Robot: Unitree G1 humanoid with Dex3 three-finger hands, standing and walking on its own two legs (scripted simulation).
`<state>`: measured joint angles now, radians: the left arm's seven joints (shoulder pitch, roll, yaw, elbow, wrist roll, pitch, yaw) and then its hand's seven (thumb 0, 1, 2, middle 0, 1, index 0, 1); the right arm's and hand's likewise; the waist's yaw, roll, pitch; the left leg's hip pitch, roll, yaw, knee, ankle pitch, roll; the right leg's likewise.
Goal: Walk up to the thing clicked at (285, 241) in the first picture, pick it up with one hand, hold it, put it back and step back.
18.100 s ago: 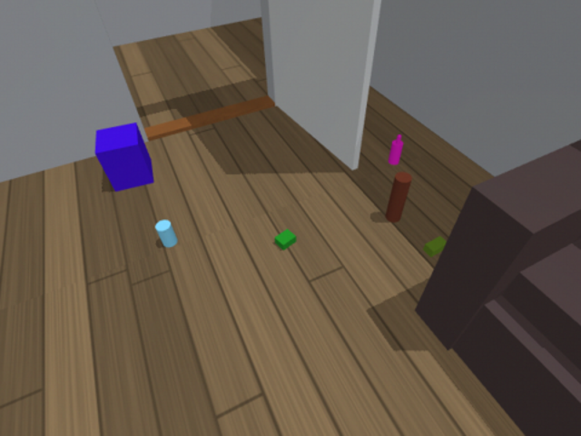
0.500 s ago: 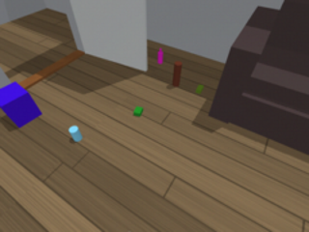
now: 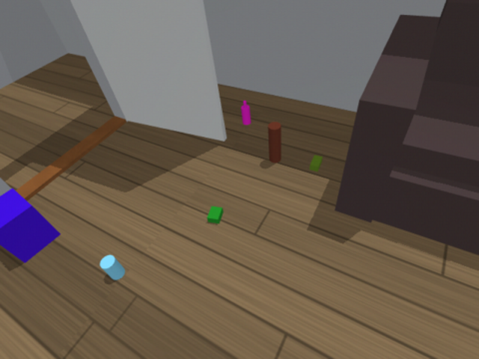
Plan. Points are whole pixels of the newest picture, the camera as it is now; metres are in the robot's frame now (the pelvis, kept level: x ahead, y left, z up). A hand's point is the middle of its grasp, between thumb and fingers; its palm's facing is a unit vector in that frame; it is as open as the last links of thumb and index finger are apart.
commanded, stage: walk up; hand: left
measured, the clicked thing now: (215, 214) +0.95 +0.26 -0.74
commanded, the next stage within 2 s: none
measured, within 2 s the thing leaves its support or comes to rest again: neither
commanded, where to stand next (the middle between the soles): +0.56 +0.03 m, yaw -1 degrees
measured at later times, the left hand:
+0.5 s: hand (108, 320) +0.25 +0.32 -0.14, palm faces -0.07 -0.94 -0.34, open 7.4 cm
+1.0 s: hand (126, 251) +0.40 +0.33 -0.13, palm faces -0.03 -0.92 -0.38, open 7.4 cm
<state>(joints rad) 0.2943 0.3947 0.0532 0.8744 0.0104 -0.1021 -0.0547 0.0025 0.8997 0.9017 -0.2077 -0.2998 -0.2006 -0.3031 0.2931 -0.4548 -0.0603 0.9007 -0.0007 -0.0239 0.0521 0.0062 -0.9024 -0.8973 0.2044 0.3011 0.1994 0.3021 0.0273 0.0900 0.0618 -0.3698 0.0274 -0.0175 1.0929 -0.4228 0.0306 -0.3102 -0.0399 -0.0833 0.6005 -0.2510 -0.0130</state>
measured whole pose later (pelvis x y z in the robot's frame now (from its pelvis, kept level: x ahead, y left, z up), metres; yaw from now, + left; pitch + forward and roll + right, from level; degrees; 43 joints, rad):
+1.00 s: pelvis +0.37 +0.05 +0.00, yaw +0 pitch -2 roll -1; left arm 0.34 0.42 0.04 0.85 0.02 -0.07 -0.05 0.00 0.89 0.90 -0.21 -0.30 -0.20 -0.30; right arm 0.29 -0.43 -0.06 0.87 -0.02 -0.04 0.08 0.00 -0.90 -0.90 0.21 0.30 0.20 0.30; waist 0.04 0.03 0.06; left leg -0.43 0.08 0.04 0.66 -0.26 0.01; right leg -0.21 -0.06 -0.06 0.56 -0.33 0.00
